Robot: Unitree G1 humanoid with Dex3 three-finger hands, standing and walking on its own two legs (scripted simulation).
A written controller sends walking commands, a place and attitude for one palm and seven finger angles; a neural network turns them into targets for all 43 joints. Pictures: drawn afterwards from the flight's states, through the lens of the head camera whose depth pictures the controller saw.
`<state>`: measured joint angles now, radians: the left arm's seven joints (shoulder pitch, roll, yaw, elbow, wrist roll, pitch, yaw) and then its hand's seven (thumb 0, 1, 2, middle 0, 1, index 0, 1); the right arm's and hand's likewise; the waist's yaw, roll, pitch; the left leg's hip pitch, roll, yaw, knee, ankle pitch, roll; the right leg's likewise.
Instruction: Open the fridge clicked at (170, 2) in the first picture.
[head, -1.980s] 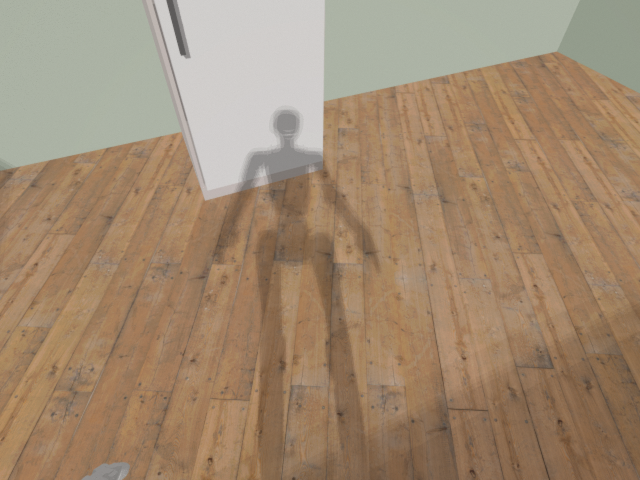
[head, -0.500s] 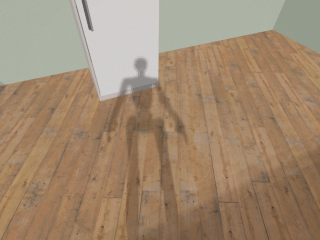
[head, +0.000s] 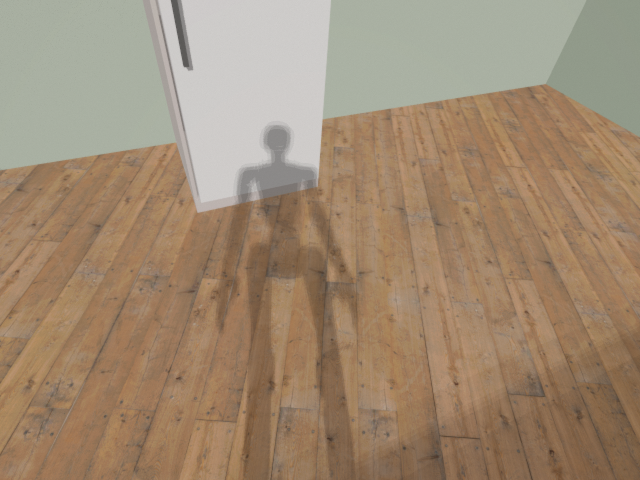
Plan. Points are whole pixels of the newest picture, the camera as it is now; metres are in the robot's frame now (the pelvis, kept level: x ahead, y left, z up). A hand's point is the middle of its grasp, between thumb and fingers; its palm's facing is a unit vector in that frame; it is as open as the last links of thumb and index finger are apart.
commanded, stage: walk to a spot facing it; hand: left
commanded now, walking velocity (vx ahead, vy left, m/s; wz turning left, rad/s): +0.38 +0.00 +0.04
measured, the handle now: out of the picture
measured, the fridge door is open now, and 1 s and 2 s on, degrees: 0 0 0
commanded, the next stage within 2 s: turn to face it in 1.38 s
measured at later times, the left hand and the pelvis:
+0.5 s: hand (244, 382) +0.31 +0.14 -0.16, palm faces +0.02 -0.98 -0.20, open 7.3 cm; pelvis +0.19 -0.04 +0.00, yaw +3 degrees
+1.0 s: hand (222, 333) +0.39 +0.20 -0.16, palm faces +0.12 -0.98 -0.15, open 7.4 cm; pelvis +0.41 +0.02 +0.02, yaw +3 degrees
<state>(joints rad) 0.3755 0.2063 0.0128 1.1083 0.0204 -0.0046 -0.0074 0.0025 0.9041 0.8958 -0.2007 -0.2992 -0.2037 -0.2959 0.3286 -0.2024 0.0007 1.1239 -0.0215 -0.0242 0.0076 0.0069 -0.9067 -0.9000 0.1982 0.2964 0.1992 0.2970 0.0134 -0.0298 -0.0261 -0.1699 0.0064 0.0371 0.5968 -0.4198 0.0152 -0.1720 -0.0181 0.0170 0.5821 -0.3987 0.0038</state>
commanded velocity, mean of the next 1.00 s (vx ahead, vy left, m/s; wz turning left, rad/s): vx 0.38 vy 0.00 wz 0.02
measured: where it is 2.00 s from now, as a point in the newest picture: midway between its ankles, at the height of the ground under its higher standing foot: (322, 328)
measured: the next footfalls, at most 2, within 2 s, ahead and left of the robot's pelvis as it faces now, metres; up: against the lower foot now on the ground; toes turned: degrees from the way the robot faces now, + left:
right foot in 0.36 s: +0.30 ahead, -0.13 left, +0.00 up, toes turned -7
left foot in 0.76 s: +0.42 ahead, +0.12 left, +0.00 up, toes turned +15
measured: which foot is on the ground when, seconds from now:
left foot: down 0.00-0.36, up 0.38-0.74, down 0.76-1.00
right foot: down 0.00-0.00, up 0.02-0.34, down 0.36-0.78, up 0.80-1.00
